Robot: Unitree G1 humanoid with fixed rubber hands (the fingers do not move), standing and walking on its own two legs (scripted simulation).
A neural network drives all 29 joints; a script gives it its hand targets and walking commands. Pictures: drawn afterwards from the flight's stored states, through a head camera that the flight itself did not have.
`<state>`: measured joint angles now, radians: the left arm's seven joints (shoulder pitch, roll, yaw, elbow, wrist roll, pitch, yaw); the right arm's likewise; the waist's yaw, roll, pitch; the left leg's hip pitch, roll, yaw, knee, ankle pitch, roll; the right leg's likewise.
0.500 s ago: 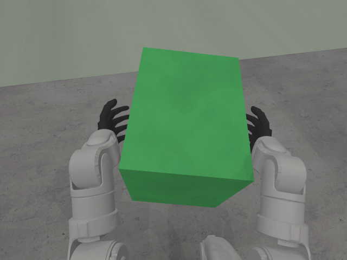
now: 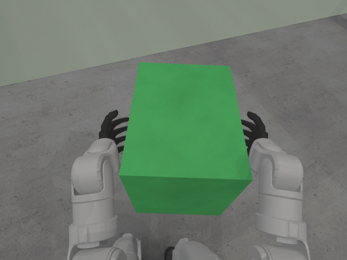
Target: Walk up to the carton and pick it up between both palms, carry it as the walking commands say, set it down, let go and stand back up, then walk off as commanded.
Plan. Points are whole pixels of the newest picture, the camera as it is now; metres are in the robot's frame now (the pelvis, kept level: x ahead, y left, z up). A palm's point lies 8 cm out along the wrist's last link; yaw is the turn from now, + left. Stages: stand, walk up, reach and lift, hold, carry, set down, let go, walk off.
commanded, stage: carry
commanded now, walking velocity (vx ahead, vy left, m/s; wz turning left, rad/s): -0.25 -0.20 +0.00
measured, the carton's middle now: (181, 142) +0.39 +0.00 +0.01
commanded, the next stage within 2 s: none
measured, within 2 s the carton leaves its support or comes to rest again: neither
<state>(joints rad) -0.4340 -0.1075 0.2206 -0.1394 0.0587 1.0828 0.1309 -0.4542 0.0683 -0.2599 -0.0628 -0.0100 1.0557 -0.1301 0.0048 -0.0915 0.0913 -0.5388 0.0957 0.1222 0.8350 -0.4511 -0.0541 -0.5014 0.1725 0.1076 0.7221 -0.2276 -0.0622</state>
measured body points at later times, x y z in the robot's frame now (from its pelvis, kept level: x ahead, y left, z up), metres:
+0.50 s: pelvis -0.15 -0.03 +0.00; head -0.14 +0.02 +0.44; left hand +0.16 +0.11 +0.06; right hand +0.13 -0.21 +0.08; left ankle +0.08 +0.10 -0.71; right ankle -0.14 -0.19 -0.66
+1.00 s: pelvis -0.42 -0.15 +0.01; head -0.50 -0.10 +0.45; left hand -0.17 +0.00 +0.09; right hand -0.19 -0.32 +0.11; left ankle -0.47 -0.01 -0.71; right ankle -0.26 -0.21 -0.67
